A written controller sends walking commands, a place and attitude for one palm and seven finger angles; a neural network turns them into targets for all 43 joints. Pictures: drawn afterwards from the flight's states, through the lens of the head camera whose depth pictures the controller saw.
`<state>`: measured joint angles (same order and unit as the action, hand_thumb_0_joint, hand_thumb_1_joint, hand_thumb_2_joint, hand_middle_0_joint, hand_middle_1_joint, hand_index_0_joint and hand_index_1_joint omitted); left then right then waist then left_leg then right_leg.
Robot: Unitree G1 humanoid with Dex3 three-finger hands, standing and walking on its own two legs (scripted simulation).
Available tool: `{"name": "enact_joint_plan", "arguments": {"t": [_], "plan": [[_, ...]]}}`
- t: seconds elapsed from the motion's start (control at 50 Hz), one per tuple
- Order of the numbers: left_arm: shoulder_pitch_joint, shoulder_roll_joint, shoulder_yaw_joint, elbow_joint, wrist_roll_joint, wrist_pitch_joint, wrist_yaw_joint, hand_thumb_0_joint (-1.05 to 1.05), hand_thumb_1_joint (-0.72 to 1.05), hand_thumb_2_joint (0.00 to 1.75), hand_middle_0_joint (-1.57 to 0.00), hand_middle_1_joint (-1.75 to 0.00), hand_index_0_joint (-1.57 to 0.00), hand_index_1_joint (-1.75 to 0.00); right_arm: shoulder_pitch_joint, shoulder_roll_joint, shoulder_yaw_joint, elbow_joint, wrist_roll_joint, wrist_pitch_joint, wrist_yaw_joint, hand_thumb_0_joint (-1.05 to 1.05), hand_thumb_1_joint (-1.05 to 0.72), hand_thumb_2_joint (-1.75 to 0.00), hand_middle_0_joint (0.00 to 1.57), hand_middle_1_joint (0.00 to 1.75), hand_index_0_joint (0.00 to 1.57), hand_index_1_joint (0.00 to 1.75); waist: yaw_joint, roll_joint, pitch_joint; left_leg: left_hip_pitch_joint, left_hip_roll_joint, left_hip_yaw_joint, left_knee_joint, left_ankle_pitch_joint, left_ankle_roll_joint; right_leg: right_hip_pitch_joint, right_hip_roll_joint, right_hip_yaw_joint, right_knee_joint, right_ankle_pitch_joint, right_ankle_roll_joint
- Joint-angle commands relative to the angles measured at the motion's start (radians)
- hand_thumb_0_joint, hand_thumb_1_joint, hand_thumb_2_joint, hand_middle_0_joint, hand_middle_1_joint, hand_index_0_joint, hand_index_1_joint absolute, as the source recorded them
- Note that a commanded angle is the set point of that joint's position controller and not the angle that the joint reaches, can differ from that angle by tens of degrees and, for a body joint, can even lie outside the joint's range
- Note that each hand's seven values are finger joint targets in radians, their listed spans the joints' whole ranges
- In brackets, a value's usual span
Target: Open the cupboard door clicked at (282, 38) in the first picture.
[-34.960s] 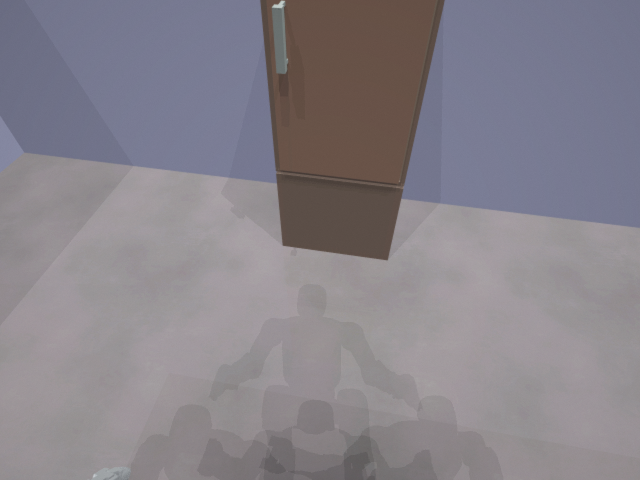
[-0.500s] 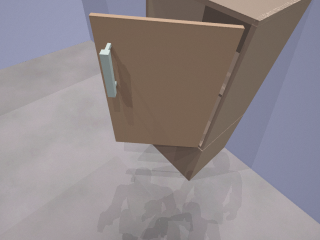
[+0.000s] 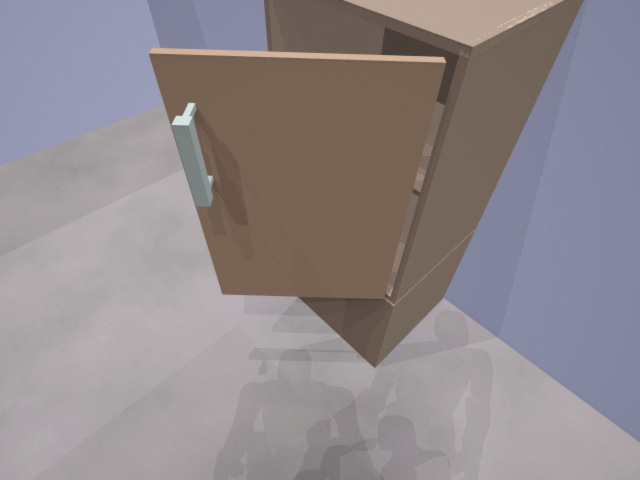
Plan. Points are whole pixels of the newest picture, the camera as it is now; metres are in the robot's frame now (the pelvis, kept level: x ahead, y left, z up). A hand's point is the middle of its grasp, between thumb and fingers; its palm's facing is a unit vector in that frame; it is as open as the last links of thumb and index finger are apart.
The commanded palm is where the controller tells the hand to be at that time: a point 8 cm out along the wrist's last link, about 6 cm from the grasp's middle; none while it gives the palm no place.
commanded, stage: come to a stop and stand still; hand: left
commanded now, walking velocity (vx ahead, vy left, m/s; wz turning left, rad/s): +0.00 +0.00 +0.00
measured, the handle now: (197, 156) +0.56 +0.23 +0.10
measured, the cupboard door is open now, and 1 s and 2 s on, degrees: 45 45 45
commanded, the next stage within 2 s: look again from close up in 0.90 s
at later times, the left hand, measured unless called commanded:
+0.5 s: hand out of the picture +0.00 +0.20 -0.17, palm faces +0.01 -0.98 -0.20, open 7.4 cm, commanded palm none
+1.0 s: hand out of the picture +0.02 +0.22 -0.18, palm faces -0.01 -0.98 -0.19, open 7.4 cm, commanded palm none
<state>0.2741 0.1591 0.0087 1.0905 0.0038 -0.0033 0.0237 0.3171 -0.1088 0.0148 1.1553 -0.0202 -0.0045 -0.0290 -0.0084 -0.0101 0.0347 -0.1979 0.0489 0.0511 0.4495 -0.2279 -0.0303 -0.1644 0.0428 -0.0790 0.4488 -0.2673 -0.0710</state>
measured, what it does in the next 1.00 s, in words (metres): stands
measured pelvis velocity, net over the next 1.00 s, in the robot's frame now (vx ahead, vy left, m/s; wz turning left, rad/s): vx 0.01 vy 0.04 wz -0.02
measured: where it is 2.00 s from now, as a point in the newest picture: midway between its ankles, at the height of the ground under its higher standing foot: outside the picture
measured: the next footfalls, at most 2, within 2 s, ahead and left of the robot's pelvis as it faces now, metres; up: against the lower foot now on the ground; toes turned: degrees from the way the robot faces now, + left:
none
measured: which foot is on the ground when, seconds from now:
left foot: down 0.00-1.00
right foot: down 0.00-1.00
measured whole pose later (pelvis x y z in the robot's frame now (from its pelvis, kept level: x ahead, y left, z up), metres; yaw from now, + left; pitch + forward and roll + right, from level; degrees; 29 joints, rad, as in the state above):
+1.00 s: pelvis +0.01 +0.04 +0.00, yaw -1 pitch -1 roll +0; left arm 0.26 0.16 -0.01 1.11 0.01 -0.01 0.03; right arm 0.24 -0.16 0.02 1.13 -0.02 -0.03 -0.03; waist 0.01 -0.01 0.04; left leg -0.14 -0.02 0.08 0.43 -0.27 0.04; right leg -0.15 -0.01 -0.03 0.46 -0.29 -0.01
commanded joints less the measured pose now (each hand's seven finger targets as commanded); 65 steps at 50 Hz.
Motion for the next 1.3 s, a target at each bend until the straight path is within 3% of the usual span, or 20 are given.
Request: {"name": "enact_joint_plan", "arguments": {"t": [0.0,0.02,0.04,0.06,0.08,0.1,0.12,0.18,0.2,0.22,0.24,0.28,0.72,1.08,1.12,1.28], "plan": [[0.072,0.071,0.008,-0.011,-0.001,-0.020,0.007,0.00,0.90,0.90,-0.20,-0.30,-0.20,-0.30,0.031,-0.089,-0.020,-0.023,0.008,-0.017,-0.012,0.00,-0.90,-0.90,0.20,0.30,0.20,0.30,0.015,0.018,0.009,0.009,0.067,-0.062,-0.093,0.105,0.040,-0.013,-0.146,0.129,-0.117,0.155,0.022],[0.075,0.067,0.006,-0.008,0.002,-0.019,0.008,0.00,0.90,0.90,-0.20,-0.30,-0.20,-0.30,0.032,-0.081,-0.020,-0.019,0.009,-0.015,-0.012,0.00,-0.90,-0.90,0.20,0.30,0.20,0.30,0.014,0.010,0.036,0.003,0.067,-0.058,-0.101,0.090,0.040,-0.025,-0.144,0.129,-0.129,0.135,0.023],[0.181,0.096,0.011,0.032,0.016,-0.042,0.054,0.00,0.90,0.90,-0.20,-0.30,-0.20,-0.30,-0.084,-0.138,-0.033,-0.087,0.016,-0.026,-0.004,0.00,-0.90,-0.90,0.20,0.30,0.20,0.30,0.062,0.008,0.063,-0.083,0.049,-0.001,0.164,0.023,0.012,-0.040,-0.230,0.235,-0.125,0.655,0.104],[0.123,0.142,0.013,-0.024,0.014,-0.053,0.046,0.00,0.90,0.90,-0.20,-0.30,-0.20,-0.30,-0.001,-0.068,-0.027,-0.120,0.015,-0.005,0.004,0.00,-0.90,-0.90,0.20,0.30,0.20,0.30,-0.014,-0.012,-0.024,-0.114,0.016,-0.042,0.215,-0.157,0.030,0.001,-0.293,0.277,-0.143,0.461,0.051],[0.088,0.119,0.008,-0.045,0.018,-0.056,0.039,0.00,0.90,0.90,-0.20,-0.30,-0.20,-0.30,0.015,-0.071,-0.030,-0.119,0.013,-0.003,0.010,0.00,-0.90,-0.90,0.20,0.30,0.20,0.30,-0.025,0.006,-0.033,-0.090,0.022,-0.042,0.233,-0.167,0.032,-0.062,-0.275,0.256,-0.157,0.261,-0.029],[0.062,0.115,0.010,-0.061,0.018,-0.057,0.037,0.00,0.90,0.90,-0.20,-0.30,-0.20,-0.30,0.047,-0.060,-0.031,-0.117,0.011,-0.003,0.013,0.00,-0.90,-0.90,0.20,0.30,0.20,0.30,-0.044,-0.002,-0.042,-0.063,0.009,-0.031,0.197,-0.119,0.029,-0.080,-0.246,0.230,-0.151,0.175,-0.061],[0.050,0.107,0.011,-0.066,0.016,-0.061,0.036,0.00,0.90,0.90,-0.20,-0.30,-0.20,-0.30,0.061,-0.046,-0.024,-0.109,0.007,-0.007,0.016,0.00,-0.90,-0.90,0.20,0.30,0.20,0.30,-0.042,0.002,-0.031,-0.014,0.007,-0.017,0.135,-0.065,0.029,-0.100,-0.229,0.192,-0.129,0.196,-0.060],[0.066,0.060,0.005,-0.059,0.009,-0.052,0.031,0.00,0.90,0.90,-0.20,-0.30,-0.20,-0.30,0.097,-0.086,-0.024,-0.112,0.003,-0.017,0.010,0.00,-0.90,-0.90,0.20,0.30,0.20,0.30,-0.034,-0.042,0.046,-0.017,0.046,-0.071,0.020,0.002,0.054,-0.158,-0.153,0.166,-0.098,0.007,-0.011],[0.068,0.054,0.002,-0.053,0.008,-0.044,0.028,0.00,0.90,0.90,-0.20,-0.30,-0.20,-0.30,0.078,-0.089,-0.022,-0.111,0.003,-0.022,0.008,0.00,-0.90,-0.90,0.20,0.30,0.20,0.30,-0.021,0.037,0.058,-0.046,0.046,-0.091,-0.016,0.019,0.059,-0.136,-0.138,0.154,-0.076,-0.006,-0.002],[0.077,0.057,0.004,-0.051,0.010,-0.041,0.027,0.00,0.90,0.90,-0.20,-0.30,-0.20,-0.30,0.064,-0.087,-0.018,-0.113,0.002,-0.027,0.007,0.00,-0.90,-0.90,0.20,0.30,0.20,0.30,-0.007,0.101,0.078,-0.078,0.057,-0.106,-0.049,0.035,0.066,-0.111,-0.127,0.140,-0.057,0.017,0.003],[0.090,0.059,0.002,-0.046,0.008,-0.037,0.023,0.00,0.90,0.90,-0.20,-0.30,-0.20,-0.30,0.050,-0.094,-0.014,-0.119,0.004,-0.029,0.005,0.00,-0.90,-0.90,0.20,0.30,0.20,0.30,0.003,0.090,0.070,-0.093,0.058,-0.118,-0.071,0.024,0.072,-0.081,-0.120,0.134,-0.045,0.020,0.009],[0.102,0.052,-0.002,-0.037,0.007,-0.034,0.020,0.00,0.90,0.90,-0.20,-0.30,-0.20,-0.30,0.039,-0.110,-0.015,-0.124,0.004,-0.029,0.003,0.00,-0.90,-0.90,0.20,0.30,0.20,0.30,0.010,0.008,0.072,-0.096,0.053,-0.117,-0.088,-0.021,0.074,-0.073,-0.120,0.136,-0.055,-0.010,0.015],[0.060,0.098,0.001,-0.017,0.009,-0.025,0.019,0.00,0.90,0.90,-0.20,-0.30,-0.20,-0.30,0.002,-0.139,-0.014,-0.050,0.008,-0.040,-0.007,0.00,-0.90,-0.90,0.20,0.30,0.20,0.30,0.015,0.016,0.010,0.027,0.061,-0.086,-0.085,0.215,0.079,-0.007,-0.144,0.123,-0.032,0.209,0.030],[0.035,0.123,0.004,-0.013,0.009,-0.023,0.016,0.00,0.90,0.90,-0.20,-0.30,-0.20,-0.30,-0.038,-0.167,-0.018,-0.047,0.008,-0.037,-0.006,0.00,-0.90,-0.90,0.20,0.30,0.20,0.30,0.014,0.013,-0.002,0.053,0.063,-0.087,-0.102,0.202,0.075,-0.001,-0.152,0.135,-0.054,0.212,0.032],[0.032,0.121,0.003,-0.015,0.011,-0.022,0.016,0.00,0.90,0.90,-0.20,-0.30,-0.20,-0.30,-0.043,-0.163,-0.019,-0.044,0.008,-0.037,-0.007,0.00,-0.90,-0.90,0.20,0.30,0.20,0.30,0.016,0.000,0.028,0.043,0.064,-0.086,-0.108,0.196,0.077,-0.010,-0.151,0.130,-0.060,0.211,0.033],[0.028,0.133,0.004,-0.016,0.009,-0.025,0.014,0.00,0.90,0.90,-0.20,-0.30,-0.20,-0.30,-0.050,-0.176,-0.020,-0.043,0.008,-0.037,-0.005,0.00,-0.90,-0.90,0.20,0.30,0.20,0.30,0.016,0.003,-0.005,0.057,0.063,-0.088,-0.107,0.193,0.073,0.003,-0.159,0.135,-0.067,0.220,0.032]]}}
